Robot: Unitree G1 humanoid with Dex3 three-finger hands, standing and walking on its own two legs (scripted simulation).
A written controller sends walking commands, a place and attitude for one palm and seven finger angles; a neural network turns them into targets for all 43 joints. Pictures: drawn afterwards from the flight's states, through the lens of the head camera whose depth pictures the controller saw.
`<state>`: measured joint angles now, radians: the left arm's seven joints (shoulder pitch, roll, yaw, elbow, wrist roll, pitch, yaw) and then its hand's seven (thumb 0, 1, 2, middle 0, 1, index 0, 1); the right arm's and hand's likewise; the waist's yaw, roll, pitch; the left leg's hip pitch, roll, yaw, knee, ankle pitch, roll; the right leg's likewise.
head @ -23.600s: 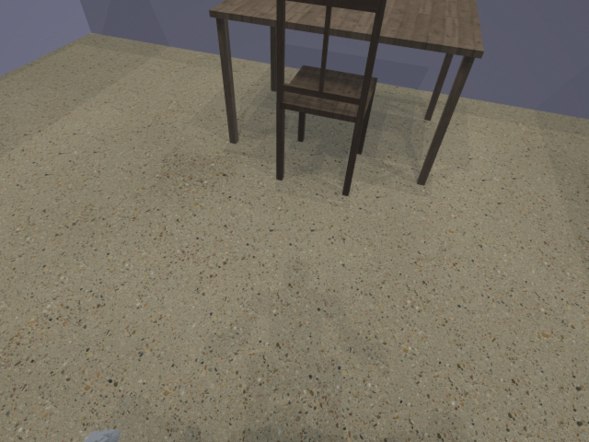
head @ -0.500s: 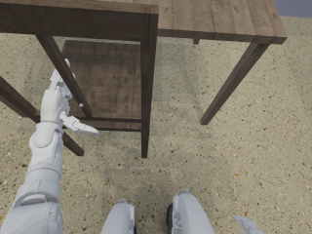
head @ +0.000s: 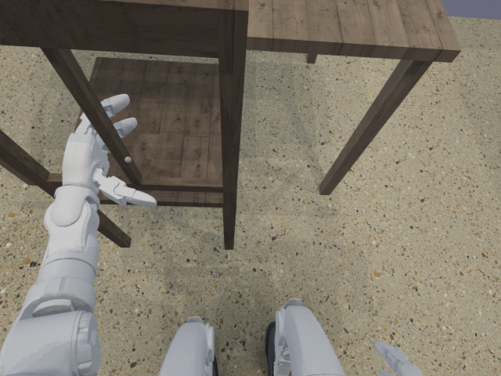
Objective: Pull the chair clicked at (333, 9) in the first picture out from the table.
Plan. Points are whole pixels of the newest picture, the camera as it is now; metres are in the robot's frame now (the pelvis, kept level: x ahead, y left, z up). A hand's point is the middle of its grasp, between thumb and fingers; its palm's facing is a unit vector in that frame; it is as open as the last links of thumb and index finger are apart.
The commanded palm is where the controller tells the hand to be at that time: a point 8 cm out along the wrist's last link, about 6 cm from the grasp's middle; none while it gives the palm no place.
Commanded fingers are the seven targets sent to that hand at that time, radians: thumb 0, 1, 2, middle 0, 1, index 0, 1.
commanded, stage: hook a spindle and tug to test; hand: left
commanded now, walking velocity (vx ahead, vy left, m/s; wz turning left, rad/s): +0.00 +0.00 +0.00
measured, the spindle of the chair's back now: (108, 132) +0.47 +0.20 +0.04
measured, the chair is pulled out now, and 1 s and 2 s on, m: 0.00 0.03 0.10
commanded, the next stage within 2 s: step backward, pulling the chair out in 1.14 s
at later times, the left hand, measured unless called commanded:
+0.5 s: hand (127, 157) +0.44 +0.18 +0.02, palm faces -0.05 -1.00 -0.05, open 6.0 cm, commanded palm +0.42 +0.22 +0.02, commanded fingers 0.00 0.90 0.90 -0.50 -1.45 -0.50 -1.45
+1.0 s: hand (126, 175) +0.41 +0.18 +0.02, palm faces -0.05 -1.00 -0.04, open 5.0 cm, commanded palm +0.38 +0.22 +0.02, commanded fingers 0.00 0.90 0.90 -0.50 -1.45 -0.50 -1.45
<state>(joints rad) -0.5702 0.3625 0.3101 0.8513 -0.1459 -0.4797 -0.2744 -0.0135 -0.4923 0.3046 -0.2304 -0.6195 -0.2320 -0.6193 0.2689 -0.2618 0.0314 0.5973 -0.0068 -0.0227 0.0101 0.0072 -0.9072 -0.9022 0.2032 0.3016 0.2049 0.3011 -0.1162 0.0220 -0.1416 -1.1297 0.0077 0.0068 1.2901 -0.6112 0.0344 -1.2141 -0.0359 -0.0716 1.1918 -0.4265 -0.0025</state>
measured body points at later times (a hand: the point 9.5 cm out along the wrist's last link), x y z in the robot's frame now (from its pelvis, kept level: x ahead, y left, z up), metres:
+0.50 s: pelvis +0.01 +0.00 +0.00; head +0.15 +0.02 +0.43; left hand +0.44 +0.23 +0.02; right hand +0.10 -0.26 -0.11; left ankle -0.01 +0.10 -0.62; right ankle +0.07 -0.13 -0.62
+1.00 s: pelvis +0.03 +0.01 +0.02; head +0.17 +0.02 +0.44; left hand +0.41 +0.23 +0.03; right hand +0.14 -0.25 -0.10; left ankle -0.01 +0.10 -0.62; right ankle +0.07 -0.13 -0.62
